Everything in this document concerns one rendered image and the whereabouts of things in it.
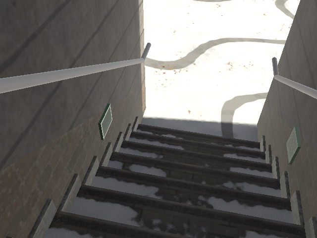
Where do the stairs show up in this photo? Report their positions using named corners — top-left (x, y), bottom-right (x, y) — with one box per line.
top-left (44, 124), bottom-right (306, 238)

